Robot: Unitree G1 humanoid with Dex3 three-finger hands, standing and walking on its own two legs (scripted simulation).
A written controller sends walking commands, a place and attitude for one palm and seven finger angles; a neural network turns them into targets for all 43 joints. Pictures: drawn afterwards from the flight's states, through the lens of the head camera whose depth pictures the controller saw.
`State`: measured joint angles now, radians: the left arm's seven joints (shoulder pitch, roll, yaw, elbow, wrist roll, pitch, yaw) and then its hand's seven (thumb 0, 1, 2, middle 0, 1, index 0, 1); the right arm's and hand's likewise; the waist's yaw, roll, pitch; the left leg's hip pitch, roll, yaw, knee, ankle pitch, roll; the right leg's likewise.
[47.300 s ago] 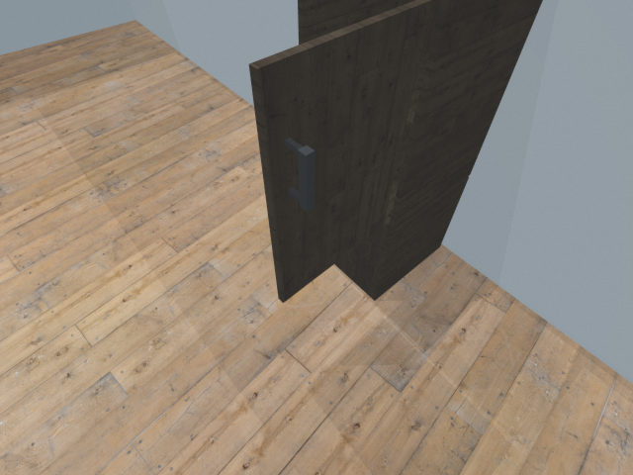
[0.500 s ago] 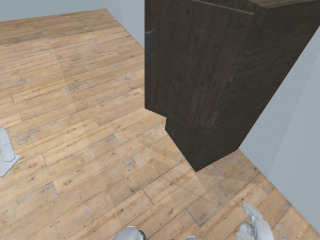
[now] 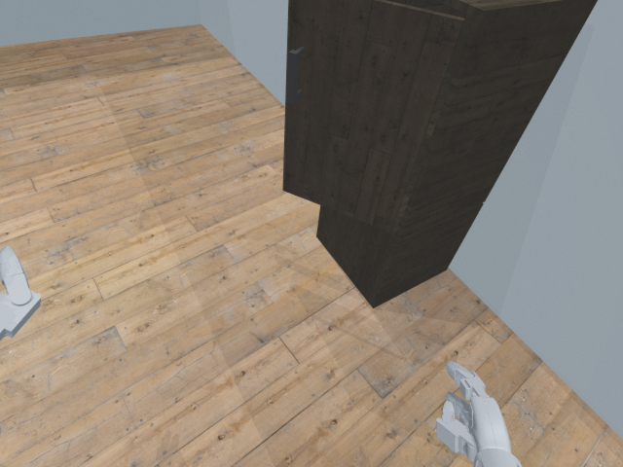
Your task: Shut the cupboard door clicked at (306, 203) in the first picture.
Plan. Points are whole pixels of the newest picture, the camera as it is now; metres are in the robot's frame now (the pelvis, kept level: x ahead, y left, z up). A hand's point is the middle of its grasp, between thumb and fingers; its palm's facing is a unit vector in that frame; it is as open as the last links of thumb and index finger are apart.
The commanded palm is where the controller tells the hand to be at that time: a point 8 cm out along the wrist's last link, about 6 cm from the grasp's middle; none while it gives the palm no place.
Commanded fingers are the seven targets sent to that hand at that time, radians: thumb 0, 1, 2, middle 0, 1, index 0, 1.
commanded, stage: stop stepping back and stand still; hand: left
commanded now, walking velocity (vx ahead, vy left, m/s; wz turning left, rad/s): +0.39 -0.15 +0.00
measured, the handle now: (296, 75) +0.95 +0.08 +0.07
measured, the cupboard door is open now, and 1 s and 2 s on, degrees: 33 33 33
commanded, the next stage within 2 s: let the arm hang, fingers relaxed in 1.36 s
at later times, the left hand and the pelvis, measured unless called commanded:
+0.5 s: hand out of the picture +0.16 +0.28 +0.17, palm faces +0.42 -0.84 -0.35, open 7.4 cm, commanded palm +0.08 +0.32 +0.18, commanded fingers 0.00 0.90 0.90 -0.20 -0.30 -0.20 -0.30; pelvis -0.08 +0.03 -0.01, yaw -3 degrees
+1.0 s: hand (33, 339) +0.19 +0.26 +0.16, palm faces +0.38 -0.84 -0.39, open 7.4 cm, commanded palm +0.13 +0.31 +0.18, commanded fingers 0.00 0.90 0.90 -0.20 -0.30 -0.20 -0.30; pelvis -0.04 +0.02 +0.00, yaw -4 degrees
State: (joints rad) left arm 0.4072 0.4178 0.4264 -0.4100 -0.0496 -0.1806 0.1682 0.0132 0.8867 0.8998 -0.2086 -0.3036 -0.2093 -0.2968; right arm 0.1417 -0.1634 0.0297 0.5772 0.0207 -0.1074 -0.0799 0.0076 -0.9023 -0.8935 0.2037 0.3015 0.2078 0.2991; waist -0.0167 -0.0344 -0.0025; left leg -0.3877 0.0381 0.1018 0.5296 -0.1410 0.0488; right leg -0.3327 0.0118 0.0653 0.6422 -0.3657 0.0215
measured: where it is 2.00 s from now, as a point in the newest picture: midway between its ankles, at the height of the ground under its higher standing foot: outside the picture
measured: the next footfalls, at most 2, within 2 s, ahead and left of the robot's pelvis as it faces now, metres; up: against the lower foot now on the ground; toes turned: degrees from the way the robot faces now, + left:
right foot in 0.14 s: -0.03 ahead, -0.10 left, +0.00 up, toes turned -6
left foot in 0.40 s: +0.03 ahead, +0.13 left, +0.00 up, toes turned +1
